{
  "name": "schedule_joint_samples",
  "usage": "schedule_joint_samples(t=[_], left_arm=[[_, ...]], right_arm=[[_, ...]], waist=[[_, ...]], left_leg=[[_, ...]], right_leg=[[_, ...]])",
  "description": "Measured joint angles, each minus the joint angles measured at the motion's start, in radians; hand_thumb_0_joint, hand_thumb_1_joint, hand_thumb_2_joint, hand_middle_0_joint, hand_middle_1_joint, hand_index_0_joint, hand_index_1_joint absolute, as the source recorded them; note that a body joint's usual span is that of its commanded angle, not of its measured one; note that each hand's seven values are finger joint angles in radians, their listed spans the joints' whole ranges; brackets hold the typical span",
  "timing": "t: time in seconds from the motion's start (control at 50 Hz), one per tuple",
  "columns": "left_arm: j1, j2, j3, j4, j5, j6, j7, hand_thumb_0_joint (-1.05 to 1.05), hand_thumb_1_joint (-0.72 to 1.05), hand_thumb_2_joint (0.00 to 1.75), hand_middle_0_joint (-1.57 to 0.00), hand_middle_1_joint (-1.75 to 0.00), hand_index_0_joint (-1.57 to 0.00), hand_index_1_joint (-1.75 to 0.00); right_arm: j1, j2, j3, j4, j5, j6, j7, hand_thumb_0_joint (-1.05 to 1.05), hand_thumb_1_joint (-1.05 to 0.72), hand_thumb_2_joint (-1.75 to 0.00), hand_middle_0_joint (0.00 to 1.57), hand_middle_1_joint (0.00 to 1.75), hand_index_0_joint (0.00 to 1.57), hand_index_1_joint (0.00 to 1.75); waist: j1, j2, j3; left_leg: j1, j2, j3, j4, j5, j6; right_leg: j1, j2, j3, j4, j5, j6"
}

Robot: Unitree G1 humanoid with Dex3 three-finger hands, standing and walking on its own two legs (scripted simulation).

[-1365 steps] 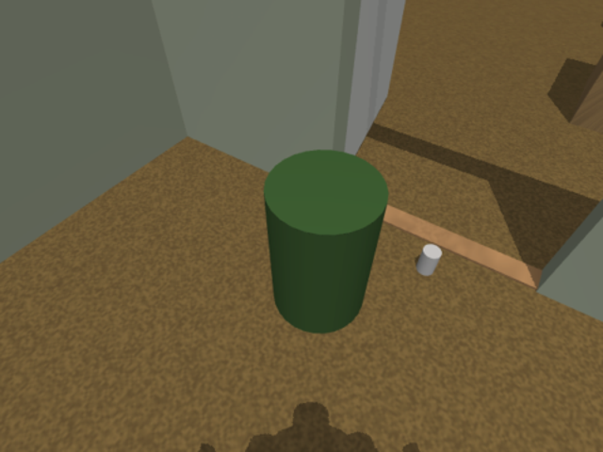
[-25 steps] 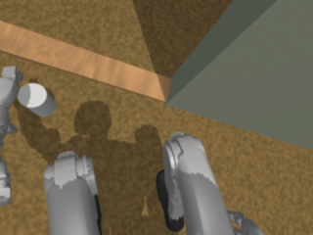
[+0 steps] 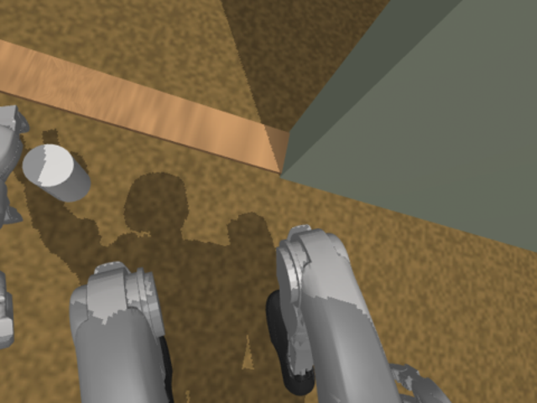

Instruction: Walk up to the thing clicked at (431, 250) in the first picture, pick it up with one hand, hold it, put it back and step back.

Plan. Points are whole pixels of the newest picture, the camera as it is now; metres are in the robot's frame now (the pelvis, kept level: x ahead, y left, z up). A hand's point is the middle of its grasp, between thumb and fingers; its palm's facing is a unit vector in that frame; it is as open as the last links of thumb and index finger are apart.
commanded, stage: rise first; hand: left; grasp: from above
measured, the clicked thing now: (60, 175) +0.50 +0.27 -0.28
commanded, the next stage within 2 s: approach in 0.42 s
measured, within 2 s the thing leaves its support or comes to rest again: neither
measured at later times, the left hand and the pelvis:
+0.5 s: hand out of the picture +0.45 +0.31 -0.16, palm faces -0.45 -0.06 -0.89, open 14.2 cm; pelvis -0.01 +0.00 +0.00, yaw +0 degrees
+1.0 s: hand (67, 147) +0.50 +0.23 -0.16, palm faces -0.39 -0.06 -0.92, open 13.5 cm; pelvis +0.00 +0.00 +0.00, yaw +0 degrees
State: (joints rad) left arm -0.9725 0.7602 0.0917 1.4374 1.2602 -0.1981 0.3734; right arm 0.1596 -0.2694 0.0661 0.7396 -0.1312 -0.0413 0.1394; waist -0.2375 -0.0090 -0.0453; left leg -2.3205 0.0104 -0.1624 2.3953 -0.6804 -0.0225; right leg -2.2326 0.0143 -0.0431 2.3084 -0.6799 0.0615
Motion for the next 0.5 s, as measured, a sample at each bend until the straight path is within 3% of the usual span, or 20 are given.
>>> schedule_joint_samples(t=[0.18,0.5], left_arm=[[0.007,-0.004,-0.009,-0.007,-0.011,-0.009,-0.028,0.00,-0.55,1.03,-0.10,-1.02,-0.09,-1.03],[-0.020,0.009,-0.028,0.030,0.005,-0.011,-0.010,0.00,-0.56,1.02,-0.10,-1.02,-0.09,-1.03]], right_arm=[[0.001,-0.005,0.002,-0.004,0.005,0.003,0.002,0.00,-0.92,-0.90,0.20,0.30,0.20,0.30],[-0.002,-0.004,0.007,0.000,0.004,0.000,-0.010,0.00,-0.92,-0.90,0.20,0.30,0.20,0.30]], waist=[[0.006,0.000,0.002],[-0.003,-0.005,-0.010]], left_leg=[[0.014,0.001,-0.003,-0.010,0.004,-0.001],[0.005,-0.003,0.001,-0.014,0.018,0.005]], right_leg=[[0.014,0.001,-0.003,-0.012,0.006,0.002],[0.010,-0.002,-0.001,-0.017,0.016,-0.002]])
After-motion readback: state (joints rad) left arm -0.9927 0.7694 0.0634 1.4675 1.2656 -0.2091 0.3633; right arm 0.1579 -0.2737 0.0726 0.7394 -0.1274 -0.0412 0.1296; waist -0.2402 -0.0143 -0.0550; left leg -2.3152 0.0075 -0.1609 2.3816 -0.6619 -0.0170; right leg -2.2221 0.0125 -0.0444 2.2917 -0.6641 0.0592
